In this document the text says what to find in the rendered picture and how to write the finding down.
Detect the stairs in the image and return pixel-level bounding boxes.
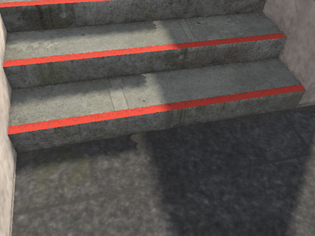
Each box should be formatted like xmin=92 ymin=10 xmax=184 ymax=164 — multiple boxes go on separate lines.
xmin=0 ymin=0 xmax=306 ymax=153

